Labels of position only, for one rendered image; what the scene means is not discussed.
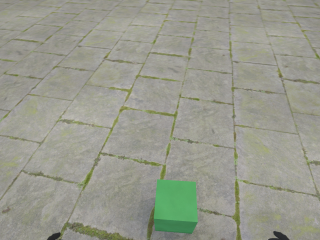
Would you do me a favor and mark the carton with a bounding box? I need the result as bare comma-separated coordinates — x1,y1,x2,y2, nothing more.
154,179,198,234

